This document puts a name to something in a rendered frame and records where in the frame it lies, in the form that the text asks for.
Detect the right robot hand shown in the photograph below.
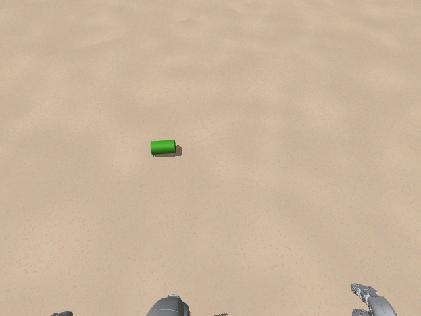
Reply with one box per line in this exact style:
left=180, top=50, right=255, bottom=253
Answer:
left=351, top=283, right=397, bottom=316

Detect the can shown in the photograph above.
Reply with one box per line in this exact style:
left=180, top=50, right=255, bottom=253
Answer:
left=151, top=140, right=176, bottom=155

